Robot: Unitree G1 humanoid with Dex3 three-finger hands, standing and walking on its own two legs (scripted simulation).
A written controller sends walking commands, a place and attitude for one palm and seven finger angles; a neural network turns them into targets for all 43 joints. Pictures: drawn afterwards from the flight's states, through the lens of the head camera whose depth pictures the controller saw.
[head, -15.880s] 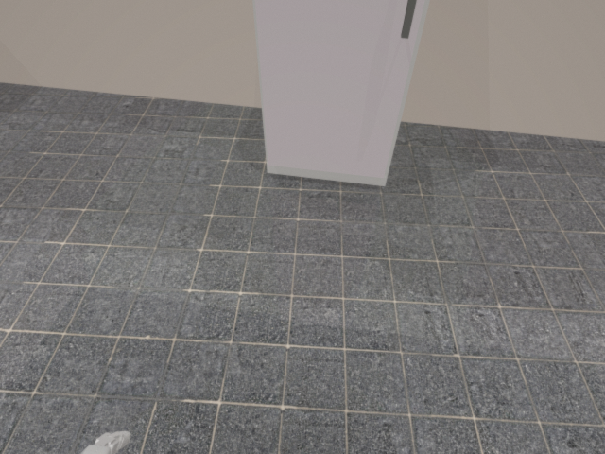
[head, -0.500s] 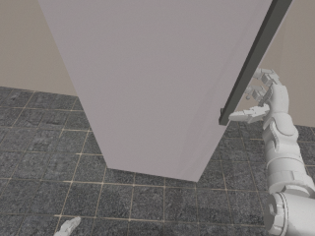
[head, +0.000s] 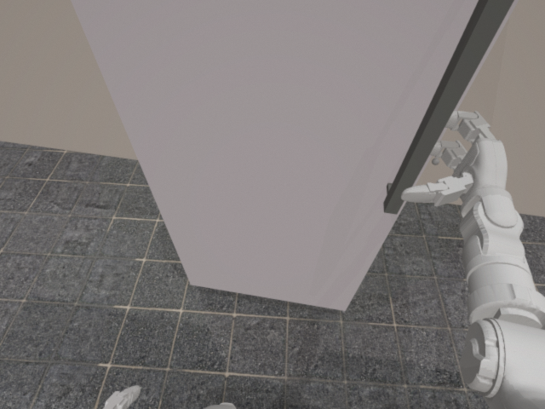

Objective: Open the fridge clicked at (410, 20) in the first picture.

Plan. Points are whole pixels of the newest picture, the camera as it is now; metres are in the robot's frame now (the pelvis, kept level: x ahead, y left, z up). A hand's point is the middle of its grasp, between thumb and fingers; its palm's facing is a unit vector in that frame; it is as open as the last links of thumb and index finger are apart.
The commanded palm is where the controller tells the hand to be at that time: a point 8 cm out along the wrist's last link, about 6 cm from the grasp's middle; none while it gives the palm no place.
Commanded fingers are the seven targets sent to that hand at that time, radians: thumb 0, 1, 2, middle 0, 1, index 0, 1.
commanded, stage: slide the fingers in behind the handle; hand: right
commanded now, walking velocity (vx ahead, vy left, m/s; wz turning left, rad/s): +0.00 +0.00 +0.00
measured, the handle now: (441, 93) +0.50 -0.16 +0.22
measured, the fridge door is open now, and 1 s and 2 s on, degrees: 0 0 0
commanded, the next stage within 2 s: grip the handle and tug to test in 1.56 s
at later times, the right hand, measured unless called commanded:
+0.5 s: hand (425, 164) +0.45 -0.16 +0.13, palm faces +0.06 +1.00 +0.01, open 13.9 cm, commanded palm +0.42 -0.21 +0.14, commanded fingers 0.00 0.50 -0.30 0.30 1.20 0.30 1.20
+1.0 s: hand (412, 163) +0.45 -0.14 +0.13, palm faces +0.05 +1.00 +0.00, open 14.0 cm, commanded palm +0.42 -0.19 +0.14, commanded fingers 0.00 0.50 -0.30 0.30 1.20 0.30 1.20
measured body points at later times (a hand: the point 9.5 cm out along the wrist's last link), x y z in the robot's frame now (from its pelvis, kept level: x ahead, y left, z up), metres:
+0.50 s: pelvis +0.01 +0.00 +0.00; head +0.05 +0.00 +0.45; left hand +0.11 +0.24 -0.11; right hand +0.44 -0.22 +0.13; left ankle +0.05 +0.11 -0.73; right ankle -0.02 -0.11 -0.73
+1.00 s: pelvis +0.01 +0.00 +0.00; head +0.05 +0.00 +0.45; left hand +0.12 +0.24 -0.11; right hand +0.44 -0.20 +0.13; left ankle +0.05 +0.11 -0.73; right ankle -0.02 -0.11 -0.73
